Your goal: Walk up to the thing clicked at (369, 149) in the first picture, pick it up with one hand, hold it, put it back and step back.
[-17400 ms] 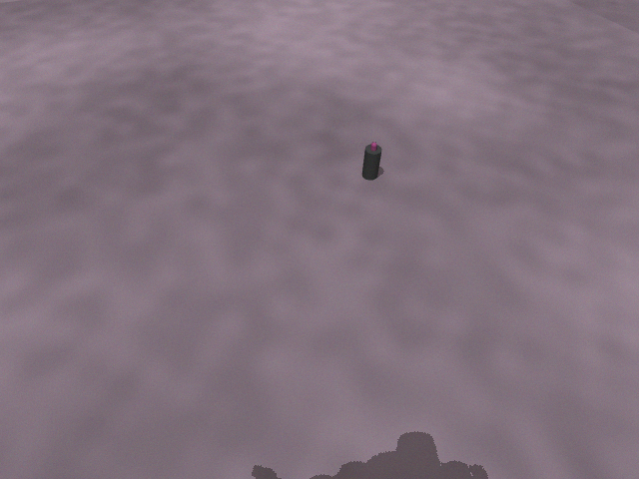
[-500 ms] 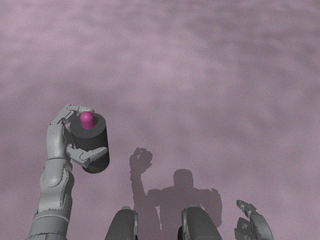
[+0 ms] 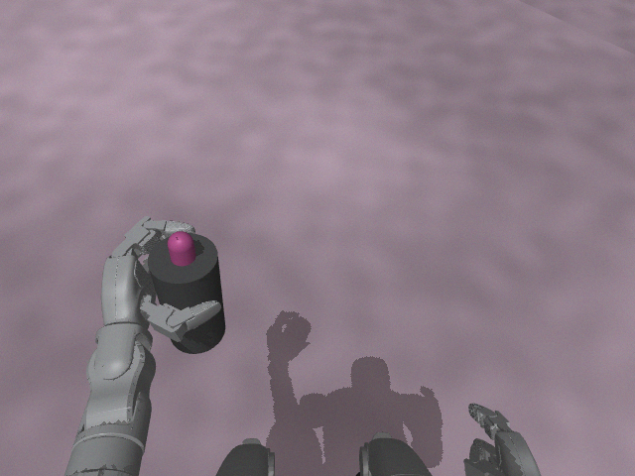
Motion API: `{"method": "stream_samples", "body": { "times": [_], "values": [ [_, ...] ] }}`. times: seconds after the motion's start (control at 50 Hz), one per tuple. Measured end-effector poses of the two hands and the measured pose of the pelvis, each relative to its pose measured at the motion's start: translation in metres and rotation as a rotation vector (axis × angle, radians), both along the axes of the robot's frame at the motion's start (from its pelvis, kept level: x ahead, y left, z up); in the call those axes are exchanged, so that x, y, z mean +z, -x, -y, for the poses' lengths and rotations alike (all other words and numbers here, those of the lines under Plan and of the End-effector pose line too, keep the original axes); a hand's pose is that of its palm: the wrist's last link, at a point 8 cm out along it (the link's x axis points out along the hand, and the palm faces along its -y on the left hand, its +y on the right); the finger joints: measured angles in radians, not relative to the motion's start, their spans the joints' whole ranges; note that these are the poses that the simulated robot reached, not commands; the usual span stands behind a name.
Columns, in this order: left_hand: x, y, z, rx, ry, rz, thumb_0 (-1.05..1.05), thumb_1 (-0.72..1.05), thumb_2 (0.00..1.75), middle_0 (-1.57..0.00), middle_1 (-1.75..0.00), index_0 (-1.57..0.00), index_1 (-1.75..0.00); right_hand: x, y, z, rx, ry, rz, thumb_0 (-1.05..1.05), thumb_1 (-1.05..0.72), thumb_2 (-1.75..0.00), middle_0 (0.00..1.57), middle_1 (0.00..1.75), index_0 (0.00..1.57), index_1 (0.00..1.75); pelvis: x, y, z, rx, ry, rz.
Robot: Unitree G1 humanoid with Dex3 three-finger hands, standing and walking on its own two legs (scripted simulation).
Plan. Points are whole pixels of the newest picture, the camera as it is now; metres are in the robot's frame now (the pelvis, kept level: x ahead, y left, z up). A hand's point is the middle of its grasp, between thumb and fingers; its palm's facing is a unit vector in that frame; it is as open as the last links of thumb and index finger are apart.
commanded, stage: lift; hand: left
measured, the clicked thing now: (189, 288) +0.33 +0.16 +0.03
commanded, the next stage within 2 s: hold in 0.24 s
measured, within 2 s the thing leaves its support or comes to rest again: neither
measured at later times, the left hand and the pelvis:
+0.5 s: hand (176, 267) +0.34 +0.17 +0.07, palm faces +0.11 -0.99 +0.01, open 11.3 cm; pelvis +0.01 +0.00 +0.02, yaw +0 degrees
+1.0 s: hand (176, 263) +0.34 +0.17 +0.08, palm faces +0.10 -0.99 +0.01, open 11.3 cm; pelvis +0.01 +0.00 +0.03, yaw +0 degrees
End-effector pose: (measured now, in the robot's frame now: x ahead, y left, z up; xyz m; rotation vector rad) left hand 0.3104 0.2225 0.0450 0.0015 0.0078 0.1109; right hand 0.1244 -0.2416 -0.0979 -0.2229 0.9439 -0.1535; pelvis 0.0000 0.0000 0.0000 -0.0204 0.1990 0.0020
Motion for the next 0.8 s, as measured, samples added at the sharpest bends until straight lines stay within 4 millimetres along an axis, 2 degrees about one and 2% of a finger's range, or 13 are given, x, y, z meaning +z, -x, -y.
{"method": "stream_samples", "body": {
  "times": [0.28,0.8],
  "values": [
    [0.012,-0.006,0.002,-0.013,0.006,0.002,0.07,-0.59,1.04,-0.79,-1.10,-0.68,-1.05,0.010,-0.002,0.003,-0.014,0.000,-0.011,0.01,-0.92,-0.90,0.20,0.30,0.20,0.30,0.010,-0.008,0.000,-0.003,-0.002,0.033],
    [0.031,0.000,0.003,-0.006,0.004,0.020,0.06,-0.59,1.04,-0.78,-1.10,-0.68,-1.05,0.023,-0.004,-0.005,-0.009,-0.015,0.012,0.01,-0.92,-0.91,0.20,0.30,0.20,0.30,0.022,-0.007,-0.004,-0.005,-0.002,0.081]
  ]
}}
